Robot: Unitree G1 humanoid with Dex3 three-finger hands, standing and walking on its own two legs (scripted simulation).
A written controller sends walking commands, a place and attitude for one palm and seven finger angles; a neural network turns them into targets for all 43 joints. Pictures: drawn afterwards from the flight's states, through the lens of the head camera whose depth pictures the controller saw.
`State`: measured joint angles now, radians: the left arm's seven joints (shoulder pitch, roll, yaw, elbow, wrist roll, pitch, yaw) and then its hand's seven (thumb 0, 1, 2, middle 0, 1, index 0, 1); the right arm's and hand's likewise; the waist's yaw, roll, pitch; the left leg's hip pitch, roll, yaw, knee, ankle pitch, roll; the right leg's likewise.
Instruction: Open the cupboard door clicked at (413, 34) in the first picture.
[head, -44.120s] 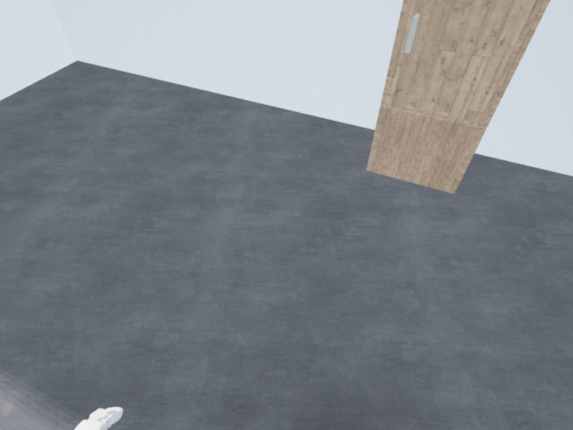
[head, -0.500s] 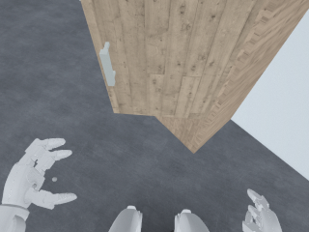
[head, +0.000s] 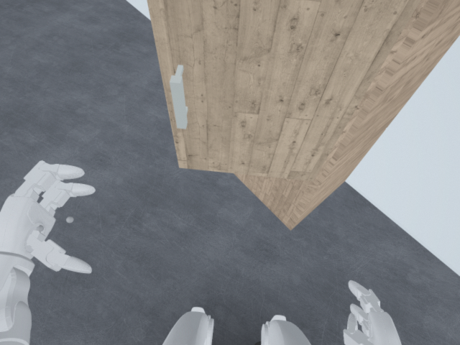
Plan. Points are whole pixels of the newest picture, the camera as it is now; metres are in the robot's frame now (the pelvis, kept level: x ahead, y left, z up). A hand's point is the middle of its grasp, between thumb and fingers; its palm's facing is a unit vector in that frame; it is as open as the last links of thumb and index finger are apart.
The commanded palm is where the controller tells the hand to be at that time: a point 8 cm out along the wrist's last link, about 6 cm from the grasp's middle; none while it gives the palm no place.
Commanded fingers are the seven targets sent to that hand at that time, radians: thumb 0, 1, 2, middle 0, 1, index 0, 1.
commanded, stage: raise the hand with hooked fingers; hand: left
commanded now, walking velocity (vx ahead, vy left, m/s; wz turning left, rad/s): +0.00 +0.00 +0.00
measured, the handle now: (181, 98) +0.57 +0.15 +0.05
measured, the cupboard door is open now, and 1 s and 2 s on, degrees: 44 44 44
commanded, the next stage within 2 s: move the hooked fingers beside the handle in 0.52 s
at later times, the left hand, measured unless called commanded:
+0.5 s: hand (81, 212) +0.29 +0.26 +0.06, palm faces -0.01 -1.00 -0.06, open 14.0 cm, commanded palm +0.27 +0.31 +0.06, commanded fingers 0.00 -0.50 0.30 -0.30 -1.20 -0.30 -1.20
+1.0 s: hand (98, 182) +0.35 +0.25 +0.06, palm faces -0.03 -1.00 -0.03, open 14.0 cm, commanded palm +0.33 +0.30 +0.05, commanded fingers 0.00 -0.50 0.30 -0.30 -1.20 -0.30 -1.20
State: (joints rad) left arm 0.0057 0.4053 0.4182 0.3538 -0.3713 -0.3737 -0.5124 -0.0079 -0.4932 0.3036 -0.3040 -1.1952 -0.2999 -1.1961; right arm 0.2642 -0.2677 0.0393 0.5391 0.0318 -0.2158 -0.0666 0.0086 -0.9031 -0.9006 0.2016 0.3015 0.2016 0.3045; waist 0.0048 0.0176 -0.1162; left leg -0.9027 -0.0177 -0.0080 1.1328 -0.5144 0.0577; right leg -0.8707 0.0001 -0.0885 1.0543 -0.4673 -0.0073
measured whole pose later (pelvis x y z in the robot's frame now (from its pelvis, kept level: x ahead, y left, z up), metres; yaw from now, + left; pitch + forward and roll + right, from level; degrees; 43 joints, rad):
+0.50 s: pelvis +0.01 -0.01 +0.00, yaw +0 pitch +17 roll -3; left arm 0.02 0.42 0.43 0.38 -0.38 -0.35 -0.53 -0.01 -0.50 0.30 -0.30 -1.20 -0.30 -1.20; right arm 0.27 -0.28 0.02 0.53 0.04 -0.19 -0.06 0.01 -0.91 -0.90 0.20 0.30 0.20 0.30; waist -0.01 0.03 -0.13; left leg -0.89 0.00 -0.01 1.10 -0.52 0.04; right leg -0.87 0.01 -0.09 1.03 -0.47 -0.02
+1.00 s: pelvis +0.00 -0.02 +0.00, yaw -1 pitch +18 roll -3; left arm -0.24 0.47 0.45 0.59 -0.35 -0.33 -0.55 -0.01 -0.50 0.30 -0.30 -1.20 -0.30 -1.20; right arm 0.28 -0.29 0.03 0.56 0.04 -0.17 -0.07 0.01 -0.91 -0.90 0.20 0.30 0.20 0.30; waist -0.03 0.02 -0.13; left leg -0.94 0.01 -0.02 1.14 -0.52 0.03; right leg -0.92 0.03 -0.09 1.07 -0.48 -0.04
